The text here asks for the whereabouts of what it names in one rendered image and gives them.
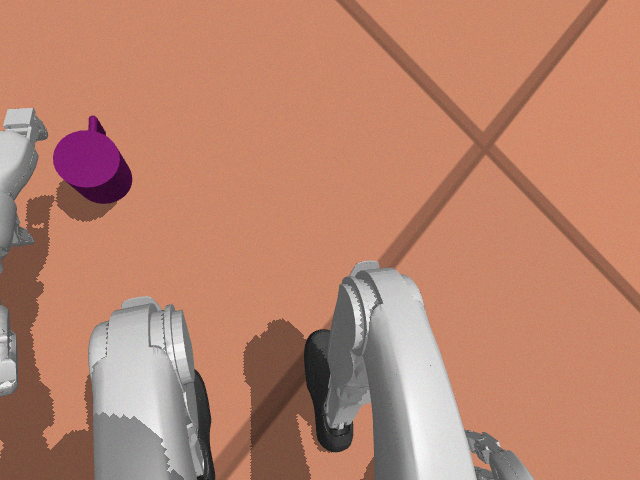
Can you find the left robot foot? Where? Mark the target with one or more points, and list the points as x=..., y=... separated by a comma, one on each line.
x=204, y=422

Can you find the right robot hand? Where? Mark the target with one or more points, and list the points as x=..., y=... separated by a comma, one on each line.
x=505, y=465

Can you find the left robot hand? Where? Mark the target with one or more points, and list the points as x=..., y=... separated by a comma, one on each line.
x=18, y=158

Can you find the mug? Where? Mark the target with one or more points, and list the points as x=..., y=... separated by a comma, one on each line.
x=91, y=163

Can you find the right robot foot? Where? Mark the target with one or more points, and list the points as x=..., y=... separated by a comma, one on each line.
x=317, y=378

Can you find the left robot arm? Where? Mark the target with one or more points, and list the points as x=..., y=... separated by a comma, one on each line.
x=8, y=339

